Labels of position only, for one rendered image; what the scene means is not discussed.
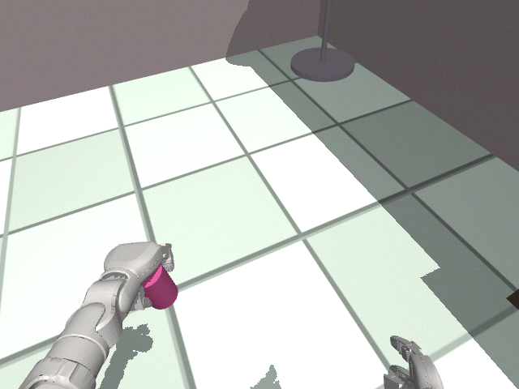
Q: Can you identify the can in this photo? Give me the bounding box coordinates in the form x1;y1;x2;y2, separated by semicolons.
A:
141;264;178;310

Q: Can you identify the left robot hand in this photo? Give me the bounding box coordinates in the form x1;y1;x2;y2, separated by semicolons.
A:
104;242;174;311

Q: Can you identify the coat stand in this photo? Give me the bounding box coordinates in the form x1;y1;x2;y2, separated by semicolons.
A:
290;0;355;82

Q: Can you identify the right robot hand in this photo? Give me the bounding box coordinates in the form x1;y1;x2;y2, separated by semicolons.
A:
384;336;444;389

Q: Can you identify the left robot arm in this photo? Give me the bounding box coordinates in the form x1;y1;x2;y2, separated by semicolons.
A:
19;267;140;389

